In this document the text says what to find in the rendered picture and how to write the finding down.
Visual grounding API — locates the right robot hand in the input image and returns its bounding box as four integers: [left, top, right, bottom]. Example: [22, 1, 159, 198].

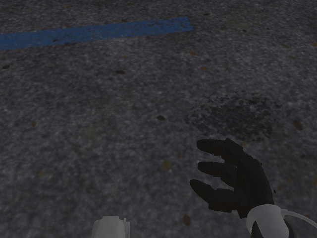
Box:
[190, 138, 276, 219]

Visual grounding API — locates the left robot thigh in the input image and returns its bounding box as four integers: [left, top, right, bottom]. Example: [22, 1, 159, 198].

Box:
[91, 216, 131, 238]

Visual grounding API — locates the right robot forearm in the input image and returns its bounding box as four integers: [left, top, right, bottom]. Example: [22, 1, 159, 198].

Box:
[246, 204, 297, 238]

